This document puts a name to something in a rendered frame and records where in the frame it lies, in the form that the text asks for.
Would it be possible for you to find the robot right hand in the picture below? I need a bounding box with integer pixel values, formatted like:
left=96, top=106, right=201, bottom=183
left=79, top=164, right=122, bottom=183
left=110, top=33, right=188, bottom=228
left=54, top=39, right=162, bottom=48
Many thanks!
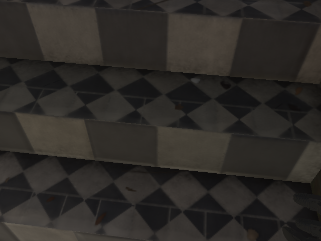
left=282, top=193, right=321, bottom=241

